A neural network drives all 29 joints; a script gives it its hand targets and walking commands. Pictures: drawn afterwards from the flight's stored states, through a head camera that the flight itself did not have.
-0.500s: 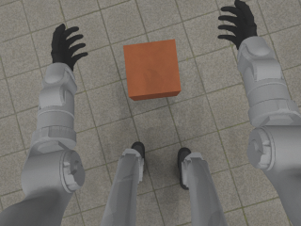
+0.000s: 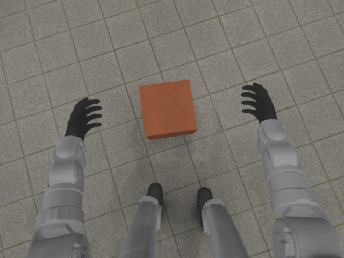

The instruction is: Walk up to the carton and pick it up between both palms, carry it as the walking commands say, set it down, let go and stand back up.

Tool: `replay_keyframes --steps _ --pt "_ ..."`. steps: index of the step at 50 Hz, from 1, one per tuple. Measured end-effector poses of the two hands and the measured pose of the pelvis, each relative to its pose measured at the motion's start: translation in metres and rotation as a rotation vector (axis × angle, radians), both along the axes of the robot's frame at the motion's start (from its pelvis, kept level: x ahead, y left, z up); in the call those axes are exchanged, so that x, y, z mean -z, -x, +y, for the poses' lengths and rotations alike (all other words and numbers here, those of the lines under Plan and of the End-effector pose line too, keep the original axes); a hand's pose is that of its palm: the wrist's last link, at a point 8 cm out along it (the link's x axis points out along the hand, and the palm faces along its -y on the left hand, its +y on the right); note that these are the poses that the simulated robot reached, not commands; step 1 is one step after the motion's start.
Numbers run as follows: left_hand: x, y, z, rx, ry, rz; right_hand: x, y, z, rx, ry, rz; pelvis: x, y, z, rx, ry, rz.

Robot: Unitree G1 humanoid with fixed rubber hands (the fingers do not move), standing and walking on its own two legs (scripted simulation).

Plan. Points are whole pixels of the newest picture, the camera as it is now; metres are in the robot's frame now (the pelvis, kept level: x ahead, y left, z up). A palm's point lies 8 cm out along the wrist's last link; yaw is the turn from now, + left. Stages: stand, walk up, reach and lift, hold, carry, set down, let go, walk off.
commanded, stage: let go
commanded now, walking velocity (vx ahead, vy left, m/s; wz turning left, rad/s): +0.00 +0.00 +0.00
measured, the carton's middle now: (168, 111) +0.52 +0.06 -0.61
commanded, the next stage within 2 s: stand in 1.00 s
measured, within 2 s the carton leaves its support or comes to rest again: neither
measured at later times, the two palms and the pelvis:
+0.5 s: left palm (51, 221) +0.21 +0.23 +0.00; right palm (326, 202) +0.24 -0.23 -0.01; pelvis +0.05 -0.01 +0.07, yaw +2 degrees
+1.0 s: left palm (47, 223) +0.21 +0.23 +0.01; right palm (340, 223) +0.22 -0.23 +0.01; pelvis +0.05 +0.00 +0.07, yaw +2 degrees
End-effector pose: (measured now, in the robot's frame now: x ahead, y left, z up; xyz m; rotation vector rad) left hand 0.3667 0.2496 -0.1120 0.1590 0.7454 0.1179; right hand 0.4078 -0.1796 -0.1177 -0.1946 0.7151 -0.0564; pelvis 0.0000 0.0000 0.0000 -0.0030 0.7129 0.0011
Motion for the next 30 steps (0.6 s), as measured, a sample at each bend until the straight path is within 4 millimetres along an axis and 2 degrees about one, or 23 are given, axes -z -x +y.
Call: replay_keyframes --steps 9,20,25,30 --pt "-0.059 0.061 0.006 0.016 0.002 0.02 -0.056 0.054 -0.016 -0.006 -0.01 0.007 -0.033 -0.019 0.003 -0.012 -0.001 -0.199" --pt "-0.097 0.14 -0.013 0.001 0.011 0.048 -0.093 0.137 -0.038 -0.014 -0.01 0.055 -0.062 -0.041 -0.003 -0.023 -0.007 -0.459" --pt "-0.11 0.159 -0.02 0.007 0.007 0.051 -0.108 0.164 -0.047 -0.008 -0.008 0.06 -0.07 -0.047 -0.007 -0.026 -0.012 -0.571" --pt "-0.117 0.165 -0.025 0.018 0.01 0.047 -0.118 0.182 -0.055 -0.001 -0.006 0.065 -0.074 -0.052 -0.01 -0.025 -0.015 -0.669"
